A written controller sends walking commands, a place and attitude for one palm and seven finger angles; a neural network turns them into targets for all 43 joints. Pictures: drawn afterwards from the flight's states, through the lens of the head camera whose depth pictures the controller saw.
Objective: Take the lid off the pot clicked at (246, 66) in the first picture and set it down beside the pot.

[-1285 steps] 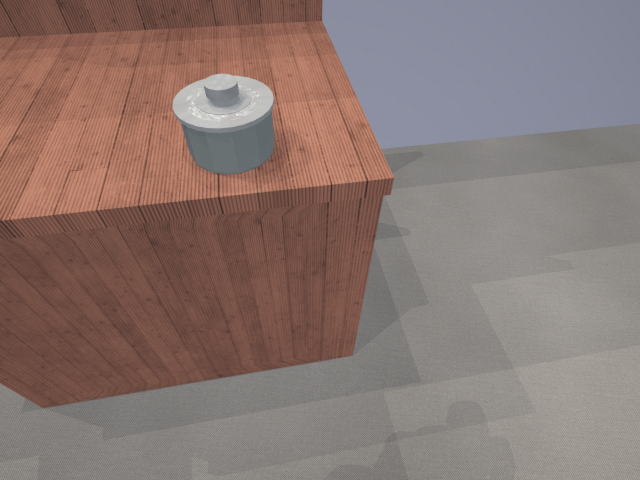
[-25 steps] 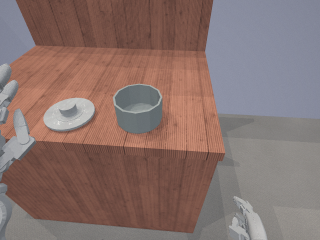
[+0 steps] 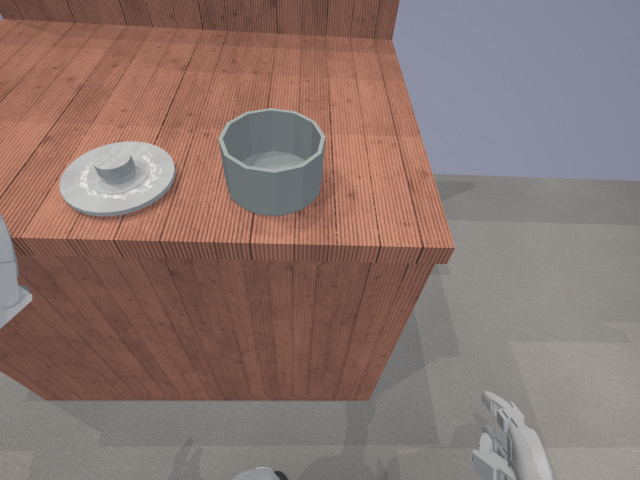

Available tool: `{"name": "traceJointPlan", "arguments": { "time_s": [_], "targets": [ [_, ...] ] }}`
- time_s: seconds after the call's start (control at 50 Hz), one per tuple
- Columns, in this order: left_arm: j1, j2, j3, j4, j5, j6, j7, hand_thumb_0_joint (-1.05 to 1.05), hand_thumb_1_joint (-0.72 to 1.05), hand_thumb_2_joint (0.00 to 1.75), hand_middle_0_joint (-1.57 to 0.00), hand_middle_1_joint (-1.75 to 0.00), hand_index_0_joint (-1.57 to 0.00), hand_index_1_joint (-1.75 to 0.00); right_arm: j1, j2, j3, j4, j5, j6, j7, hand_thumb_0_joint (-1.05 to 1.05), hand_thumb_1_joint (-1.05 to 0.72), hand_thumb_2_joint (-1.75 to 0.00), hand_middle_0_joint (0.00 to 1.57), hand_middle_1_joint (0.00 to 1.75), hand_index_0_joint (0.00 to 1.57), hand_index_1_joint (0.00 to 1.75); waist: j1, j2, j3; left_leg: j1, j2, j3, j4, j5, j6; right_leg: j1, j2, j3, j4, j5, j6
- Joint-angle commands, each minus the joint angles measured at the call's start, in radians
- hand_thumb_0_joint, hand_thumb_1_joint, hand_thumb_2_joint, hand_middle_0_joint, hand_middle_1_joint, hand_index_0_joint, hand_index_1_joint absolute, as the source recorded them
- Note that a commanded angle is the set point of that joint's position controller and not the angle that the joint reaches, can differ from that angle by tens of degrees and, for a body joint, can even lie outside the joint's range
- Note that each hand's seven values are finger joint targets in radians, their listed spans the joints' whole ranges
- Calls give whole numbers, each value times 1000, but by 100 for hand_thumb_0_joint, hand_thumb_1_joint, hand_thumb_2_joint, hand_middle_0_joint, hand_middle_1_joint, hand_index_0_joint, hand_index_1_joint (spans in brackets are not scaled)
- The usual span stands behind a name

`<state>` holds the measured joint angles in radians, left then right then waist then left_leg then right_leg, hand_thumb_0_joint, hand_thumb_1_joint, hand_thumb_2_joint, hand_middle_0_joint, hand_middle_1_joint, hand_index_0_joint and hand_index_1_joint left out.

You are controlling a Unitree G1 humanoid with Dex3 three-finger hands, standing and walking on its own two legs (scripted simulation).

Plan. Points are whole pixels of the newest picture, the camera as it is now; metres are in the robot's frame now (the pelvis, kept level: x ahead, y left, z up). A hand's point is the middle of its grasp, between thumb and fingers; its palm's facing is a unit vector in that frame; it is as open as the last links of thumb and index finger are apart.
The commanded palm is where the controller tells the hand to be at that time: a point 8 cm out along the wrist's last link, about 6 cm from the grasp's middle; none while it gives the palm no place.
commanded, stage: step back with the hand held close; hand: left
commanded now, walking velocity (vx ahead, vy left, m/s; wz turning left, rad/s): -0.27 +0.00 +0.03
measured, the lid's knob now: (114, 163) +0.51 +0.35 +0.08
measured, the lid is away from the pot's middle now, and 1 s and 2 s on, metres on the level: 0.24 0.24 0.24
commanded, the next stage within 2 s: stop stepping back and stand still in 0.56 s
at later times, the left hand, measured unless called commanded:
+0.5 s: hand out of the picture +0.07 +0.25 +0.26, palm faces +0.44 -0.79 -0.43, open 7.4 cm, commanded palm +0.02 +0.31 +0.26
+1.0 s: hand out of the picture -0.06 +0.28 +0.30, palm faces +0.48 -0.79 -0.39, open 7.4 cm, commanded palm -0.09 +0.33 +0.26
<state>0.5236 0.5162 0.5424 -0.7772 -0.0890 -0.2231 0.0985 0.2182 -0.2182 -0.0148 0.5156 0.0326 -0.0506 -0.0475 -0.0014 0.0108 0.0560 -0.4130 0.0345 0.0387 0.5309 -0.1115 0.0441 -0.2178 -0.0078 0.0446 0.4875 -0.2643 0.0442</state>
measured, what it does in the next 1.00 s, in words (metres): walks backwards: right foot, then left foot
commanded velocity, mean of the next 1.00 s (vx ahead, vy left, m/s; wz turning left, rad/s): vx -0.12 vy -0.01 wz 0.01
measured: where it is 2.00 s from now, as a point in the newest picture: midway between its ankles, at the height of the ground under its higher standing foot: outside the picture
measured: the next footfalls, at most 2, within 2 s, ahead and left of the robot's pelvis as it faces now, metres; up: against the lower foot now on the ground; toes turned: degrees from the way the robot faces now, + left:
right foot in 0.44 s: -0.06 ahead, -0.12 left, +0.00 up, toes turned -2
left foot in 0.62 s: -0.05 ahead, +0.16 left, +0.00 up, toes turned -1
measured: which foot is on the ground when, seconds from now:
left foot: down 0.00-0.42, up 0.44-0.60, down 0.62-0.86, up 0.88-1.00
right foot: down 0.00-0.26, up 0.28-0.42, down 0.44-0.60, up 0.62-0.86, down 0.88-1.00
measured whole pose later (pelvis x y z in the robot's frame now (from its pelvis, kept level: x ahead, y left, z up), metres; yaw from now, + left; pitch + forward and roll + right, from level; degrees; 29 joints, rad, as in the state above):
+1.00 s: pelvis -0.24 +0.06 +0.01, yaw -4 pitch +0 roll +0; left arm 0.39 0.52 0.54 -0.74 -0.09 -0.25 0.13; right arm 0.28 -0.20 0.00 0.68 0.03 -0.04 -0.05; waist 0.03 -0.02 -0.09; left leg -0.44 0.01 0.02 0.84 -0.40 0.01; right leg -0.18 0.00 -0.02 0.50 -0.33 -0.03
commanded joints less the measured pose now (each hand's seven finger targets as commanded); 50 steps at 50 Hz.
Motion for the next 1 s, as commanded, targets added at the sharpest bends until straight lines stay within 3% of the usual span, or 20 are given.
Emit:
{"name": "traceJointPlan", "arguments": {
  "time_s": [0.0, 0.14, 0.24, 0.34, 0.38, 0.42, 0.46, 0.54, 0.58, 0.62, 0.64, 0.66, 0.68, 0.7, 0.76, 0.8, 0.84, 0.86, 0.9, 0.98],
  "targets": [
    [-76, 128, 120, -133, -7, -66, 50, 0, 90, 90, -20, -30, -20, -30, -70, -130, -50, -131, 3, -80, -18, 0, -90, -90, 20, 30, 20, 30, -8, 145, -143, 27, 116, -142, -222, -451, -6, -12, 15, -41, -40, -117, -57],
    [-193, 104, 40, -67, 16, -57, 64, 0, 90, 90, -20, -30, -20, -30, -56, -119, -49, -71, -7, -86, -22, 0, -90, -90, 20, 30, 20, 30, -39, -89, -98, 258, 30, -88, 156, -270, -34, -387, -151, 96, -198, -162, -110],
    [-229, 102, 67, -106, 10, -59, 69, 0, 90, 90, -20, -30, -20, -30, -119, -142, -38, -117, -12, -93, -36, 0, -90, -90, 20, 30, 20, 30, -9, 328, -102, -166, 240, -359, -436, -753, 23, -41, 102, -100, 342, -252, -43],
    [-150, 144, 108, -158, -18, -58, 62, 0, 90, 90, -20, -30, -20, -30, -114, -102, -54, -110, -20, -86, 8, 0, -90, -90, 20, 30, 20, 30, 15, 255, -216, -119, 199, -178, -352, -490, -1, 68, 88, -123, 293, -299, -72],
    [-115, 179, 127, -153, -19, -54, 58, 0, 90, 90, -20, -30, -20, -30, -101, -82, -51, -101, -19, -68, 8, 0, -90, -90, 20, 30, 20, 30, 8, 125, -196, -51, 101, -71, -88, -446, -61, -13, -46, -30, -71, -254, -128],
    [-210, 237, 110, -226, 5, -79, 58, 0, 90, 90, -20, -30, -20, -30, -102, -84, -42, -73, -29, -70, 6, 0, -90, -90, 20, 30, 20, 30, -2, -180, -165, 37, -78, -12, 631, -379, -96, -310, -390, 331, -342, 5, -243],
    [-212, 134, 62, -96, 7, -26, 38, 0, 90, 90, -20, -30, -20, -30, -70, -74, -50, -52, -11, -57, 8, 0, -90, -90, 20, 30, 20, 30, -30, -238, -110, -5, 3, -119, 751, -349, -62, -369, -345, 235, -267, -73, -219],
    [-293, 123, 45, -28, 11, -52, 50, 0, 90, 90, -20, -30, -20, -30, -92, -97, -22, -34, -10, -75, -28, 0, -90, -90, 20, 30, 20, 30, -48, -45, -18, 109, 22, -77, -9, -222, -40, -206, -196, 80, -2, 280, -123],
    [-319, 153, 69, -128, 8, -90, 56, 0, 90, 90, -20, -30, -20, -30, -102, -148, -49, -58, -24, -95, -29, 0, -90, -90, 20, 30, 20, 30, -38, 327, -61, 92, 300, -361, -209, 164, 74, -220, 2, -26, 325, -69, -27],
    [-267, 140, 88, -112, -22, -105, 35, 0, 90, 90, -20, -30, -20, -30, -62, -117, -60, -43, -37, -129, 6, 0, -90, -90, 20, 30, 20, 30, -34, 259, -198, 90, 351, -416, -259, 136, 129, -242, 81, 44, 641, -337, -33],
    [-169, -262, -408, 753, 82, 144, -82, 0, 90, 90, -20, -30, -20, -30, 1, -294, -91, 207, -43, -135, 40, 0, -90, -90, 20, 30, 20, 30, -151, 352, -139, 77, 278, -477, 16, 750, 94, -450, 40, 111, 802, -287, -16],
    [-528, 237, 89, -539, -45, -4, -4, 0, 90, 90, -20, -30, -20, -30, -166, -75, -88, -123, 7, -118, 55, 0, -90, -90, 20, 30, 20, 30, 2, 90, -316, 179, 308, -282, -194, 250, 98, -211, 92, 119, 729, -286, 6],
    [-314, 381, 254, -401, -18, -69, 37, 0, 90, 90, -20, -30, -20, -30, -113, -131, -80, -109, -14, -130, 24, 0, -90, -90, 20, 30, 20, 30, -13, 4, -319, 64, 271, -328, -175, -62, 116, -157, 63, 42, 653, -261, -15],
    [-8, 250, 226, -298, -43, -34, 42, 0, 90, 90, -20, -30, -20, -30, -104, -94, -67, -113, -11, -106, 39, 0, -90, -90, 20, 30, 20, 30, -2, 170, -274, 33, 234, -298, -273, -284, 97, -176, 75, -21, 612, -222, -22],
    [56, 187, 162, -442, -26, -27, 64, 0, 90, 90, -20, -30, -20, -30, -135, -68, -38, -122, -19, -94, 53, 0, -90, -90, 20, 30, 20, 30, 16, 445, -263, -119, 160, -187, -391, -626, -4, 125, 83, -126, 247, -253, -62],
    [60, 207, 167, -399, 0, -28, 66, 0, 90, 90, -20, -30, -20, -30, -100, -68, -36, -110, -31, -89, 31, 0, -90, -90, 20, 30, 20, 30, 9, 254, -251, -141, 71, -107, -263, -586, -48, 281, 73, -124, -36, -226, -89],
    [-64, 219, 169, -299, 1, -36, 66, 0, 90, 90, -20, -30, -20, -30, -49, -82, -53, -62, -29, -71, 11, 0, -90, -90, 20, 30, 20, 30, -35, -114, -189, 49, -40, 4, 351, -302, -61, -38, -200, 166, -318, -77, -217],
    [-183, 268, 200, -187, -8, -36, 72, 0, 90, 90, -20, -30, -20, -30, -56, -102, -45, -30, -32, -67, 2, 0, -90, -90, 20, 30, 20, 30, -42, -123, -188, 40, -43, 2, 574, -251, -56, -123, -287, 185, -321, 56, -249],
    [-254, 133, 84, 53, -21, -4, 66, 0, 90, 90, -20, -30, -20, -30, -71, -108, -55, -26, 5, -55, -17, 0, -90, -90, 20, 30, 20, 30, -53, -188, -29, 26, 10, -106, 560, -262, -56, -322, -288, 298, -346, -423, -225],
    [-295, 72, -13, 217, 0, 11, 56, 0, 90, 90, -20, -30, -20, -30, -104, -117, -30, -19, 12, -63, -36, 0, -90, -90, 20, 30, 20, 30, -40, -61, 36, 178, 10, -18, -19, -327, -1, -225, -184, 95, -190, -352, -154]
  ]
}}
